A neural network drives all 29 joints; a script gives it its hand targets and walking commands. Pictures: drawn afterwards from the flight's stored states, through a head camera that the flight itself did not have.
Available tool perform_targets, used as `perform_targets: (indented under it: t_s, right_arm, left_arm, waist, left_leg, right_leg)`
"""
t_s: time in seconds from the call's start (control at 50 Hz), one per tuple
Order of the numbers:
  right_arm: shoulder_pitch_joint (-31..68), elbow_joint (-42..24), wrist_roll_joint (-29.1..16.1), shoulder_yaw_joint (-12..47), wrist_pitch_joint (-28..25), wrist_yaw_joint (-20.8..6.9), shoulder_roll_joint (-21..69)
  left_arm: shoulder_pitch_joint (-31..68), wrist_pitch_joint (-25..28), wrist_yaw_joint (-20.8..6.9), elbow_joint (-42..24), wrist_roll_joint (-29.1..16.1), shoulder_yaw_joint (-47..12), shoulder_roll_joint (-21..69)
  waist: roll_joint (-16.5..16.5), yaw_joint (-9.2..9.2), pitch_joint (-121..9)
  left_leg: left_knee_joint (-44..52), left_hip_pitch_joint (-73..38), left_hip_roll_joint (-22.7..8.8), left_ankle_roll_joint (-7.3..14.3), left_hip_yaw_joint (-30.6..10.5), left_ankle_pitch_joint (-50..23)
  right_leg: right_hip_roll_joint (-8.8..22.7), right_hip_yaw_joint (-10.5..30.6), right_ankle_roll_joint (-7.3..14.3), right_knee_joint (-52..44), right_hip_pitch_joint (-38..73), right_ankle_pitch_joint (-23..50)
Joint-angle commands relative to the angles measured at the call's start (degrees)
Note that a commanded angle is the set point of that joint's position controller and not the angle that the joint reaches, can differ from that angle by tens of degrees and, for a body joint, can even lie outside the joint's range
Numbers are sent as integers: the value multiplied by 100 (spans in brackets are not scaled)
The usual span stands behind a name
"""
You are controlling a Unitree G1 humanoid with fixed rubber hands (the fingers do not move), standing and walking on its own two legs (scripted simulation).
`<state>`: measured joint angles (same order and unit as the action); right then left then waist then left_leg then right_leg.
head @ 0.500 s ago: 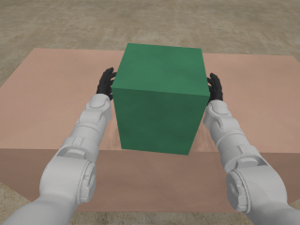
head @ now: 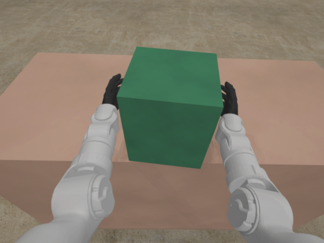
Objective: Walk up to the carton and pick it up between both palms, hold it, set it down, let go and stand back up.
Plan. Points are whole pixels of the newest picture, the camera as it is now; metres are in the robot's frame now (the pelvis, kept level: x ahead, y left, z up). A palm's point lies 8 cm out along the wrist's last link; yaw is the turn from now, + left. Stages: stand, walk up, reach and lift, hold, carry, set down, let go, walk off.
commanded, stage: reach and lift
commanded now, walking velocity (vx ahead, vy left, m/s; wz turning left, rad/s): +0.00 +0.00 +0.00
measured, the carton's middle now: (169, 110) +0.45 +0.00 +0.10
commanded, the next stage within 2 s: none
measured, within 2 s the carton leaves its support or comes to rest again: leaves its support in 1.18 s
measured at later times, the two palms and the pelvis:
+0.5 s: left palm (109, 107) +0.42 +0.16 +0.13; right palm (226, 117) +0.40 -0.14 +0.12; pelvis -0.01 +0.00 +0.00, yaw +0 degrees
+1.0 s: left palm (107, 112) +0.40 +0.16 +0.14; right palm (229, 125) +0.37 -0.14 +0.12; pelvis -0.02 +0.01 +0.00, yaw +0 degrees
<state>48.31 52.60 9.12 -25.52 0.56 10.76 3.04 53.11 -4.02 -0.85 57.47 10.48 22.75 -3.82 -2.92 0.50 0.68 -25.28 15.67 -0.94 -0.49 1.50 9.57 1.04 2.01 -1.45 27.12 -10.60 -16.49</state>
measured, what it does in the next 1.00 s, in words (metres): stands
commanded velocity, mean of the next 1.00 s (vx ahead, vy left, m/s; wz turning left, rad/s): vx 0.00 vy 0.00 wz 0.00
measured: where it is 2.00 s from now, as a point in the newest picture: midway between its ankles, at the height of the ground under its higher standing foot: outside the picture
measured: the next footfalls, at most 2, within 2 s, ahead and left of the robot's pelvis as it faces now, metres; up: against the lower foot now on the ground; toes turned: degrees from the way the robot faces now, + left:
none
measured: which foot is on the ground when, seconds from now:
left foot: down 0.00-1.00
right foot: down 0.00-1.00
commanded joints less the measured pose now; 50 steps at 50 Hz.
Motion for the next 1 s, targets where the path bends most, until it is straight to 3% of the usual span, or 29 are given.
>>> perform_targets:
  t_s: [0.0,0.2,0.22,0.24,0.26,0.34,0.38,0.46,0.48,0.56,0.66,0.68,0.78,0.82,0.84,0.86,0.98]
  right_arm:
    - [3436,-963,753,1084,-262,-1133,2897]
    - [3601,-992,826,985,-306,-1164,2870]
    - [3678,-1069,850,990,-309,-1166,2828]
    - [3550,-913,883,914,-280,-1173,2821]
    - [3661,-1114,901,927,-330,-1183,2872]
    - [3497,-956,914,891,-334,-1138,2939]
    - [3540,-992,884,901,-332,-1148,2838]
    - [3487,-907,947,989,-463,-1128,2930]
    - [3600,-973,910,971,-507,-1112,2911]
    - [3714,-1028,941,1174,-750,-1085,2940]
    - [3798,-1080,876,1403,-1005,-1041,2990]
    - [3863,-1191,799,1505,-1051,-1046,3001]
    - [3918,-1034,674,1749,-1182,-1076,2924]
    - [3964,-910,598,1826,-1125,-1090,2895]
    - [4057,-984,556,1857,-1144,-1087,2920]
    - [4187,-1055,517,1897,-1186,-1085,2923]
    - [4259,-919,303,2188,-1013,-1159,2934]
  left_arm:
    - [2711,-51,-898,-632,564,-999,2951]
    - [2915,-69,-881,-472,537,-1031,3013]
    - [2869,-89,-878,-418,581,-953,2963]
    - [2865,-97,-883,-420,601,-937,2999]
    - [2978,-79,-889,-503,558,-1013,3018]
    - [2895,-62,-921,-394,559,-982,2964]
    - [2776,-107,-923,-313,663,-840,2938]
    - [2864,18,-905,-498,606,-904,3012]
    - [2915,18,-910,-471,589,-1028,3079]
    - [2991,192,-855,-626,606,-1049,3076]
    - [3077,306,-780,-795,538,-1305,3265]
    - [2955,298,-736,-892,528,-1320,3251]
    - [3109,346,-625,-1071,379,-1593,3381]
    - [2940,258,-584,-987,502,-1488,3320]
    - [3152,260,-568,-1163,421,-1615,3428]
    - [3173,268,-567,-1157,405,-1586,3386]
    - [3367,145,-415,-1208,173,-1959,3647]
  waist:
    - [240,248,-3479]
    - [147,267,-3472]
    - [143,194,-3472]
    - [157,288,-3344]
    - [132,224,-3520]
    - [91,311,-3365]
    - [108,259,-3239]
    - [112,268,-3447]
    - [149,365,-3541]
    - [131,271,-3809]
    - [211,295,-4003]
    - [199,160,-4038]
    - [198,132,-4115]
    - [152,-7,-3895]
    - [152,119,-3896]
    - [229,-18,-4006]
    - [155,13,-4197]
  left_leg:
    - [484,-2408,52,-109,457,-1977]
    - [573,-2345,25,-112,458,-1535]
    - [594,-2271,44,-96,496,-1450]
    - [619,-2308,29,-99,478,-1428]
    - [602,-2347,31,-110,498,-1498]
    - [605,-2228,51,-75,506,-1362]
    - [642,-2235,42,-85,543,-1321]
    - [537,-2336,14,-122,491,-1683]
    - [513,-2401,27,-141,475,-1682]
    - [440,-2479,12,-163,467,-1995]
    - [308,-2776,-17,-214,401,-2445]
    - [271,-2819,-11,-216,413,-2581]
    - [272,-2957,-20,-243,397,-2512]
    - [379,-2847,-12,-194,432,-2318]
    - [360,-2852,-7,-221,433,-2315]
    - [358,-2830,5,-210,432,-2263]
    - [415,-2861,-29,-184,340,-1994]
  right_leg:
    - [-358,-695,-318,-934,473,3013]
    - [-367,-739,-278,-1053,306,2381]
    - [-325,-707,-284,-1052,352,2391]
    - [-346,-727,-270,-1088,335,2268]
    - [-365,-748,-312,-1042,305,2366]
    - [-321,-705,-338,-1065,380,2467]
    - [-328,-710,-320,-1092,361,2326]
    - [-352,-741,-330,-999,446,2698]
    - [-373,-739,-312,-1040,388,2584]
    - [-345,-741,-299,-1037,420,2759]
    - [-395,-788,-269,-1097,289,2787]
    - [-423,-811,-243,-1110,311,2743]
    - [-474,-822,-192,-1166,94,2367]
    - [-441,-748,-176,-1202,142,2179]
    - [-477,-788,-167,-1191,110,2150]
    - [-462,-757,-170,-1200,78,2131]
    - [-488,-786,-129,-1193,-201,1702]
